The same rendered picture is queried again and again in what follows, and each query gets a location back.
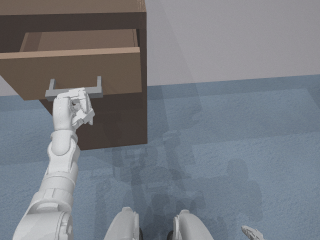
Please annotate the robot thigh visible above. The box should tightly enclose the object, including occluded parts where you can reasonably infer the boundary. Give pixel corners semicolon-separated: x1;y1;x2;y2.
103;210;140;240
173;213;214;240

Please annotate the drawer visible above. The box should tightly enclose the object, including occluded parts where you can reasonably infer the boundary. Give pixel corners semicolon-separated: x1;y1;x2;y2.
0;29;142;101

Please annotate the left robot thigh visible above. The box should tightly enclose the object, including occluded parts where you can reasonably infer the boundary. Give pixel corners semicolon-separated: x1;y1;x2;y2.
103;210;140;240

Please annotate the robot right hand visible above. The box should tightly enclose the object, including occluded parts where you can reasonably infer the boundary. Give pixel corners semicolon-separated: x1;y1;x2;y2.
241;225;267;240

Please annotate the right robot thigh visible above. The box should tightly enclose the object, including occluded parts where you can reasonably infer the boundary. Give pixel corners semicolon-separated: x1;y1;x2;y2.
173;213;214;240

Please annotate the handle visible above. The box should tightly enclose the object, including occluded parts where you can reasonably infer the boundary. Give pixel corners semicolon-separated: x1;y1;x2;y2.
45;76;103;102

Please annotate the left robot forearm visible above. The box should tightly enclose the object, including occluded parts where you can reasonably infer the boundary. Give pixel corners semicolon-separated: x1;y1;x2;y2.
12;129;80;240

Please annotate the left robot upper arm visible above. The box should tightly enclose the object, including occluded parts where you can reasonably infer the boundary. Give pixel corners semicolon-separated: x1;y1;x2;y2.
14;211;74;240

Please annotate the robot left hand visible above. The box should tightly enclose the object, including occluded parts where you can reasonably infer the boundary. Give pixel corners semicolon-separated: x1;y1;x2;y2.
52;87;95;133

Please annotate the cabinet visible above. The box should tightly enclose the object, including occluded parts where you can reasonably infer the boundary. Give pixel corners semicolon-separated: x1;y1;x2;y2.
0;0;148;151

